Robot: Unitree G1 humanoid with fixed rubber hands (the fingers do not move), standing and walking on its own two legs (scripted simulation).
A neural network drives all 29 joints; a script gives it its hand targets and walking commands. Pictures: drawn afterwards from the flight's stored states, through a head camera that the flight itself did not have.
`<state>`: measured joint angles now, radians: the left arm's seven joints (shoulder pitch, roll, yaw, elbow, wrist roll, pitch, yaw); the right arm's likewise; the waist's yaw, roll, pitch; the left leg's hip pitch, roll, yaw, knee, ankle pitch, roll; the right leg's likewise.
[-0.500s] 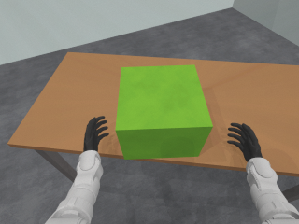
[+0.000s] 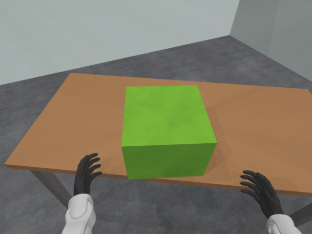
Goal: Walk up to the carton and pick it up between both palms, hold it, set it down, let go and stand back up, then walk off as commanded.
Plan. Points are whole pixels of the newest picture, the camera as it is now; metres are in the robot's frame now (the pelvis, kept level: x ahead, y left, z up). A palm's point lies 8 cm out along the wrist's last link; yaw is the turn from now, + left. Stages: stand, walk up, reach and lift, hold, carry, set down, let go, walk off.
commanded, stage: set down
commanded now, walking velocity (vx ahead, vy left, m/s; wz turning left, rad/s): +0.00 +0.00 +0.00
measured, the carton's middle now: (164, 130) +0.45 +0.00 -0.02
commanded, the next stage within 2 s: let go in 1.98 s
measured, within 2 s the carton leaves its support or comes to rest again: neither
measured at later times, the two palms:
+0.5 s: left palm (81, 195) +0.22 +0.21 -0.01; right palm (271, 215) +0.19 -0.26 +0.00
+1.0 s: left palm (82, 196) +0.22 +0.21 -0.03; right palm (267, 219) +0.18 -0.25 -0.02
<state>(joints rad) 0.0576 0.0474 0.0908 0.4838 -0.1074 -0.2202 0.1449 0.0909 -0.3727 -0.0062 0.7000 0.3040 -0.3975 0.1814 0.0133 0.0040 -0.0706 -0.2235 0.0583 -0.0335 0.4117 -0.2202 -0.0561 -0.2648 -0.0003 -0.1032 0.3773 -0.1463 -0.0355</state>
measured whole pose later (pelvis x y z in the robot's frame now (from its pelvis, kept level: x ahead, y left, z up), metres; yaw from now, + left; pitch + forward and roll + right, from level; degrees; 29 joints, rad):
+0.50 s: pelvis +0.01 +0.00 +0.00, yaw +0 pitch -2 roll -1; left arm 0.18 0.05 0.07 0.34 -0.08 -0.05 0.14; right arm 0.26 -0.37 -0.01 0.45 0.30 -0.21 0.18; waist 0.01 -0.01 -0.05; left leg -0.14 0.06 -0.03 0.41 -0.24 -0.05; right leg -0.18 0.00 -0.10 0.38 -0.17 -0.03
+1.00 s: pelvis +0.02 +0.01 +0.00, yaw +0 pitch -2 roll -1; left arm 0.21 0.06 0.07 0.32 -0.04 -0.01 0.08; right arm 0.33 -0.35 -0.01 0.43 0.30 -0.21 0.12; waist 0.01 -0.02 0.00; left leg -0.11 0.06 -0.03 0.41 -0.27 -0.05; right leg -0.15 0.00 -0.10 0.38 -0.19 -0.02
